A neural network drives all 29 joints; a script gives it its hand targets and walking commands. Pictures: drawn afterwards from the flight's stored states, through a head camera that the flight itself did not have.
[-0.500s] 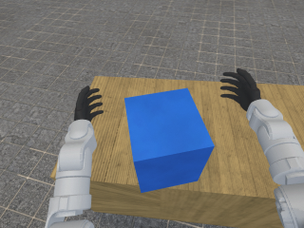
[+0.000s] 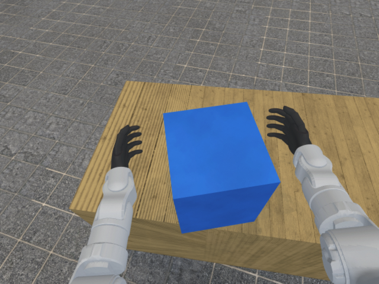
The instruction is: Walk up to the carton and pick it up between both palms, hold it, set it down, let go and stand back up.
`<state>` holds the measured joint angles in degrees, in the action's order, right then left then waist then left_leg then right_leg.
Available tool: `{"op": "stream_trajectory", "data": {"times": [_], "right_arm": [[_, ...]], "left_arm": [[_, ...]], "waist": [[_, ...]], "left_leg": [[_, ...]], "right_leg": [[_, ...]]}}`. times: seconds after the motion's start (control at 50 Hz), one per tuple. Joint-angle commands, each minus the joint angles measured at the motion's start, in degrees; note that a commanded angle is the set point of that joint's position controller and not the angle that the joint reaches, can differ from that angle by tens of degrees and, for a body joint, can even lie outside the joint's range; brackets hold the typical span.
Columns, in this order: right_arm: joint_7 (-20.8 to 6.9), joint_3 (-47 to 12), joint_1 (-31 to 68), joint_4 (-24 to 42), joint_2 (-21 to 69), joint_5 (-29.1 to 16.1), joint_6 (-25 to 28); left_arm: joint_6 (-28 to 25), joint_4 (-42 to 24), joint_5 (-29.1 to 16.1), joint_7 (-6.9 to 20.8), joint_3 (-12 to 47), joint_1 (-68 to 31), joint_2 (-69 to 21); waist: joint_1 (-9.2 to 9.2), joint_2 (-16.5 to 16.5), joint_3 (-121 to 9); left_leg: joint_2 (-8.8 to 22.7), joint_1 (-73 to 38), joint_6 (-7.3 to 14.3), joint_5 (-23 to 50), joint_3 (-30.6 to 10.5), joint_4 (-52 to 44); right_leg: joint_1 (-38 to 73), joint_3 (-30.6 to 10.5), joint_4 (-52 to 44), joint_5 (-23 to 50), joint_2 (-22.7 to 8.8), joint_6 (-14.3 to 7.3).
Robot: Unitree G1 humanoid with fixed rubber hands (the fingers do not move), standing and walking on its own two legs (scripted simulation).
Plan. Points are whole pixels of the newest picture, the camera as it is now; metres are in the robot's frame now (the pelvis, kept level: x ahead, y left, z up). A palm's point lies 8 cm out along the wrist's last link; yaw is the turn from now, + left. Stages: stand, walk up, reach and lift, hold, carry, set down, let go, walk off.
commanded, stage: reach and lift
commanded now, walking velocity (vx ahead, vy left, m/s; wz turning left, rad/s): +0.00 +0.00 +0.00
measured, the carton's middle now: (212, 171) +0.38 +0.01 -0.05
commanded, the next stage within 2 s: none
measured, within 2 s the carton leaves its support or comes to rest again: neither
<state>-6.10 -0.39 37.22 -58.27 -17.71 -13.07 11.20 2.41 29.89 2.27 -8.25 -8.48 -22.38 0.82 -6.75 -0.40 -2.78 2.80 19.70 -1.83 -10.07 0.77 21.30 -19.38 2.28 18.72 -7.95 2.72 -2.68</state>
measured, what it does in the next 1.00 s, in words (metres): stands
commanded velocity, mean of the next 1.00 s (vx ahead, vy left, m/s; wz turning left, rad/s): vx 0.00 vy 0.00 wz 0.00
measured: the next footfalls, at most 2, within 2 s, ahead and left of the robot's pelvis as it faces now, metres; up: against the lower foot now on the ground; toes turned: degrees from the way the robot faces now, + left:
none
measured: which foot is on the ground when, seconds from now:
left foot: down 0.00-1.00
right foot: down 0.00-1.00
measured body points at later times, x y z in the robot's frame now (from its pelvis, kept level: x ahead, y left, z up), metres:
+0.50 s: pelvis +0.00 +0.00 -0.03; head +0.09 -0.01 +0.41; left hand +0.35 +0.20 -0.03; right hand +0.44 -0.16 -0.02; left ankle +0.00 +0.14 -0.75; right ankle +0.01 -0.09 -0.75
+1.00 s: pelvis -0.02 -0.01 -0.04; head +0.08 -0.02 +0.40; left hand +0.36 +0.16 -0.04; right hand +0.43 -0.13 -0.03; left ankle +0.00 +0.14 -0.75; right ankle +0.01 -0.09 -0.75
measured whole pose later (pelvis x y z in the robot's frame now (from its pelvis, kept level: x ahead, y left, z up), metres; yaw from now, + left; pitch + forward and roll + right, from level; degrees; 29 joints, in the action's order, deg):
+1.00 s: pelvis -0.02 -0.01 -0.04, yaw +0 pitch +22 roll +0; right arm 2.6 -0.8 48.7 -79.1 -9.1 -9.1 28.1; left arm -25.0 58.9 3.2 -11.2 -13.8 -33.8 -3.7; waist -6.5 -0.6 -11.5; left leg 3.6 46.9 -2.9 -16.8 -0.4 41.7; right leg -47.2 3.5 40.4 -15.4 3.0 -3.8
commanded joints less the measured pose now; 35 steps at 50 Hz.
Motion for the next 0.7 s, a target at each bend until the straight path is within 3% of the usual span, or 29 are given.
{"op": "stream_trajectory", "data": {"times": [0.0, 0.08, 0.16, 0.26, 0.34, 0.48, 0.68], "right_arm": [[0.71, 2.04, 23.14, 3.03, -7.75, 1.01, 6.74], [1.71, 1.26, 24.66, -2.75, -6.44, 1.17, 9.58], [2.84, -0.90, 24.90, -10.42, -5.42, -0.23, 13.04], [3.49, -4.20, 25.83, -17.02, -5.22, -3.03, 18.00], [3.59, -5.77, 27.85, -18.39, -5.68, -5.03, 20.04], [3.43, -6.85, 28.77, -16.74, -5.30, -6.02, 20.53], [4.52, -5.39, 29.83, -14.54, -0.32, -2.96, 20.44]], "left_arm": [[-9.44, -1.14, -0.55, -1.47, 1.14, -20.71, 3.23], [-14.72, 8.39, -1.31, -2.24, 0.41, -22.04, 3.17], [-20.33, 17.28, -1.29, -2.14, -0.52, -22.09, 2.82], [-26.39, 23.16, -2.19, -1.57, -0.39, -22.82, 2.82], [-28.72, 23.06, -3.87, -1.59, 0.65, -24.30, 3.24], [-29.54, 21.77, -5.45, -1.01, 0.96, -23.59, 3.83], [-30.52, 23.08, -4.29, -0.01, -0.50, -23.80, 1.97]], "waist": [[0.37, 3.16, -30.98], [-0.08, 4.51, -33.64], [-0.47, 3.84, -35.18], [-0.45, 2.39, -38.28], [-0.42, 1.34, -40.84], [-0.36, 2.82, -43.89], [0.43, 5.63, -43.75]], "left_leg": [[-2.42, -1.05, 0.66, 15.24, 1.84, 1.25], [-2.31, 2.79, 0.86, 13.87, 1.92, 3.50], [-2.32, 5.67, -0.15, 16.82, 1.76, 7.09], [-2.29, 6.40, -1.73, 21.33, 1.58, 12.17], [-2.35, 6.76, -2.45, 22.24, 1.40, 15.18], [-2.67, 9.05, -2.35, 22.45, 1.23, 18.34], [-3.07, 14.96, -1.28, 18.50, 1.20, 19.41]], "right_leg": [[14.09, -2.25, 2.95, 13.76, 0.04, 2.25], [11.28, -2.52, 4.83, 10.96, -0.08, 2.29], [8.94, -2.51, 7.57, 12.73, 0.25, 2.02], [3.74, -2.06, 10.70, 14.58, 0.93, 1.74], [-0.47, -1.60, 12.76, 13.91, 1.38, 1.60], [-2.64, -1.76, 15.55, 14.68, 1.33, 2.25], [-1.85, -2.92, 17.49, 14.84, 0.04, 3.50]]}}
